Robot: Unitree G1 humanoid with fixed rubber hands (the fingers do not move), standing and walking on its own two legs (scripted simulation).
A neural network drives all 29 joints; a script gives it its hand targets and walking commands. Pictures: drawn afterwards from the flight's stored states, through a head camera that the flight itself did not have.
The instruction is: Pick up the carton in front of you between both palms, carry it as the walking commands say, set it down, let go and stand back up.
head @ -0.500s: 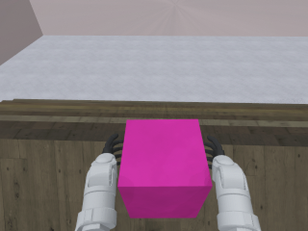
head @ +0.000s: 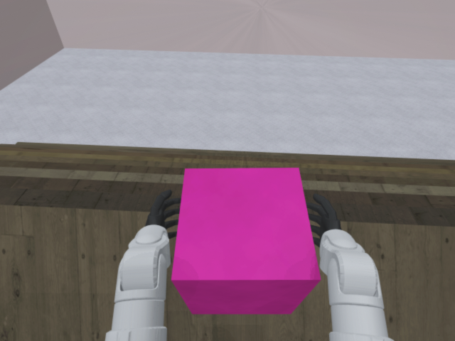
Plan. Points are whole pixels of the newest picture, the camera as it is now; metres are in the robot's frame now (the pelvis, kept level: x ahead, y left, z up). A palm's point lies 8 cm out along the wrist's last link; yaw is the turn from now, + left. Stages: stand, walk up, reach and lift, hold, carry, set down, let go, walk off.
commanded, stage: carry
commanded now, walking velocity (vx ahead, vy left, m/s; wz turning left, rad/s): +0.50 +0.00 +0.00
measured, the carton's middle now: (241, 246) +0.31 +0.00 +0.01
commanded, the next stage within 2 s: none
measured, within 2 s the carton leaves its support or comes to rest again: neither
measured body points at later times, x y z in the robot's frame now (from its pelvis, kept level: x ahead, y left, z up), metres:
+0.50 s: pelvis +0.24 +0.04 -0.01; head +0.22 +0.04 +0.44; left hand +0.49 +0.19 +0.08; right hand +0.48 -0.12 +0.07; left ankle +0.27 +0.10 -0.73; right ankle +0.08 -0.08 -0.67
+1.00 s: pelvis +0.55 -0.01 -0.02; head +0.56 -0.02 +0.43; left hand +0.84 +0.16 +0.05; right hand +0.85 -0.15 +0.04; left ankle +0.37 +0.11 -0.62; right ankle +0.65 -0.06 -0.73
